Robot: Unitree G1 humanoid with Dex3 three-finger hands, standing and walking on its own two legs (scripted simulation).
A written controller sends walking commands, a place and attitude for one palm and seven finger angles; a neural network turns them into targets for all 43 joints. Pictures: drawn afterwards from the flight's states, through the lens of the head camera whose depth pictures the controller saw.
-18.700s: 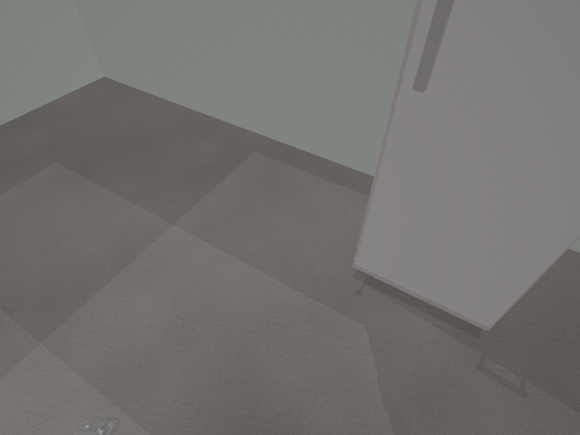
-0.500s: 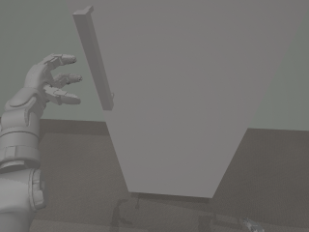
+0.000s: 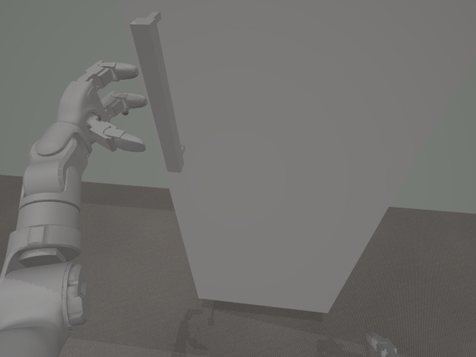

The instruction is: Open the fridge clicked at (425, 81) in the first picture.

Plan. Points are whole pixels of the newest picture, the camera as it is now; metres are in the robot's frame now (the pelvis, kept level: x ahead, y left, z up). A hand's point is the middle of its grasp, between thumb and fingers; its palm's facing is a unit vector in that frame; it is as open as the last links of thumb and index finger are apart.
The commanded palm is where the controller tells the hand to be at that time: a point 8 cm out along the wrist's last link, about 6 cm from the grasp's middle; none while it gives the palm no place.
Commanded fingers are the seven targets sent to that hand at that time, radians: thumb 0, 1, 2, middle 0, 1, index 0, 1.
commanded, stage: feel for the door with the fingertips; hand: left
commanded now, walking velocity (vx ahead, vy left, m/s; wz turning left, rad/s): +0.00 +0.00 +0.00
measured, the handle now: (166, 101) +0.46 +0.15 +0.23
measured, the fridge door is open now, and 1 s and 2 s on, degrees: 0 0 0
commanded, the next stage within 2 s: slide the fingers in behind the handle in 0.96 s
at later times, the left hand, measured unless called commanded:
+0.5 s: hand (146, 123) +0.40 +0.16 +0.22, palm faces -0.03 -1.00 -0.02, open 14.0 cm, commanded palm +0.38 +0.22 +0.22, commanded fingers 0.00 -0.50 0.30 -0.30 -1.20 -0.30 -1.20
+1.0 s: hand (143, 113) +0.42 +0.17 +0.23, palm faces -0.04 -1.00 +0.01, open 13.9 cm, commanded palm +0.40 +0.23 +0.22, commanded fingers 0.00 -0.50 0.30 -0.30 -1.20 -0.30 -1.20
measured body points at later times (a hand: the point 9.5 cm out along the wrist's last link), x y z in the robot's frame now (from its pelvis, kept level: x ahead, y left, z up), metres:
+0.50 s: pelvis -0.01 -0.01 +0.00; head -0.02 -0.04 +0.45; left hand +0.39 +0.22 +0.23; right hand +0.15 -0.25 -0.10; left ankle -0.01 +0.11 -0.74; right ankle -0.04 -0.11 -0.74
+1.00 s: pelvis -0.01 -0.01 +0.00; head -0.02 -0.03 +0.45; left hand +0.41 +0.23 +0.23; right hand +0.10 -0.27 -0.11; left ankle -0.01 +0.11 -0.74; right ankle -0.04 -0.11 -0.74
